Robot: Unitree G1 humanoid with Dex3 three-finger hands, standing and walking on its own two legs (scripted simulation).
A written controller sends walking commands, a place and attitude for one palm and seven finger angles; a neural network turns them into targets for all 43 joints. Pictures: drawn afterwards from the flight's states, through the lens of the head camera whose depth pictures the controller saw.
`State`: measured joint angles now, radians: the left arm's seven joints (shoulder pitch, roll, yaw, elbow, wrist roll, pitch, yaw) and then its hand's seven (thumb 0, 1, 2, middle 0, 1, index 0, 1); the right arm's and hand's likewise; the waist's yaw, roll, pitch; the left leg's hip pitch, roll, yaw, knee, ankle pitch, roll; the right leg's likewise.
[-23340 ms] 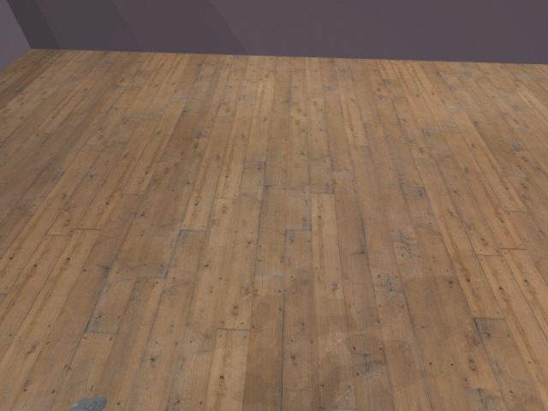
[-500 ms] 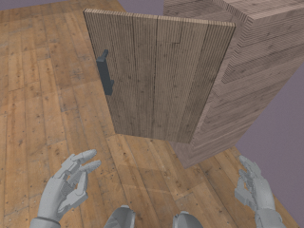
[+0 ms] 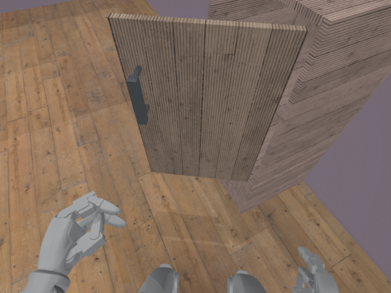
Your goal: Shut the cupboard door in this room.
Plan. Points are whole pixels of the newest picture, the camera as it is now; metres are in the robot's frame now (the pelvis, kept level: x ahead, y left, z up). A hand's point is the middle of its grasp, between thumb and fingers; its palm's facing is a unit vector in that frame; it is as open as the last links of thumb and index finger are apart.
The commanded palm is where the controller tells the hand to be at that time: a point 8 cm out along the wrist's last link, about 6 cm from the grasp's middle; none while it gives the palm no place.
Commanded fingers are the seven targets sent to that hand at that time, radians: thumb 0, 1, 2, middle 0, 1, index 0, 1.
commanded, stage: raise the hand and make a fist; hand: left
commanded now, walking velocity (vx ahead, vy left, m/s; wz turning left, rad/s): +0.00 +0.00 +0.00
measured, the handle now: (140, 96) +0.53 +0.17 +0.08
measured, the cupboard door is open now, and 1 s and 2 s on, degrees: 56 56 56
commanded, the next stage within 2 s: bring the fist close to the handle in 1.02 s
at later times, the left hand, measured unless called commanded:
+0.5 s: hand (90, 222) +0.23 +0.20 +0.07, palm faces -0.04 -1.00 -0.05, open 3.1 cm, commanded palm +0.21 +0.25 +0.08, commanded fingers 0.00 0.90 0.90 -1.30 -1.50 -1.30 -1.50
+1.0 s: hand (96, 217) +0.24 +0.19 +0.08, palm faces -0.05 -1.00 -0.04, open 3.1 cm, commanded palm +0.22 +0.24 +0.08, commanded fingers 0.00 0.90 0.90 -1.30 -1.50 -1.30 -1.50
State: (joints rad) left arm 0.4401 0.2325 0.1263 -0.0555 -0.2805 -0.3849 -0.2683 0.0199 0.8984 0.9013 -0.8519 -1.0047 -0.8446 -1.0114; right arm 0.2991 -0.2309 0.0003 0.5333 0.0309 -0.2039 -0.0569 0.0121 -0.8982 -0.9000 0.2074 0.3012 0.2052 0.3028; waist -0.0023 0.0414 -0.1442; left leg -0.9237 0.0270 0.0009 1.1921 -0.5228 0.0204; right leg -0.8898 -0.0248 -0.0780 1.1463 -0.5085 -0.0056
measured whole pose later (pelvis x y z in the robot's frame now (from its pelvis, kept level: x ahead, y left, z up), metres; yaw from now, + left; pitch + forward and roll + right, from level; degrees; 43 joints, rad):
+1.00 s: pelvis +0.02 +0.00 +0.02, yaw +0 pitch +13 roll -2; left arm 0.39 0.26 0.16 -0.03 -0.30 -0.35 -0.30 0.02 0.90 0.90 -1.30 -1.50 -1.29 -1.50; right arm 0.27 -0.25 0.02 0.49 0.04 -0.18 -0.04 0.01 -0.90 -0.90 0.21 0.30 0.20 0.30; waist -0.01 0.04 -0.14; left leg -0.81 0.03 -0.01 1.10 -0.51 0.01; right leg -0.77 -0.02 -0.09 1.05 -0.50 -0.01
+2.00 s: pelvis +0.01 -0.01 +0.02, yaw +0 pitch +15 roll -1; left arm -0.32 0.24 0.15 0.56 -0.18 -0.35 -0.16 0.02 0.90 0.90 -1.30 -1.50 -1.30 -1.50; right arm 0.27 -0.25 0.02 0.60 0.03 -0.09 -0.01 0.01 -0.90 -0.90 0.21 0.30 0.20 0.30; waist -0.05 0.03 -0.13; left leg -0.83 0.02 0.02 1.05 -0.48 0.01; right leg -0.82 -0.02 -0.06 1.03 -0.47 -0.01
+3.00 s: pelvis +0.00 +0.00 +0.01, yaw -1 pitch +19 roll -2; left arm -0.77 0.35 0.24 1.07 -0.14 -0.44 -0.25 0.02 0.90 0.90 -1.31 -1.50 -1.32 -1.50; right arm 0.32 -0.26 0.01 0.64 0.02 -0.01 0.00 0.00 -0.90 -0.90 0.21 0.30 0.20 0.30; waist -0.11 0.03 -0.12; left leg -0.97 0.03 0.01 1.11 -0.48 0.02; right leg -0.94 -0.02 -0.06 1.08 -0.46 -0.01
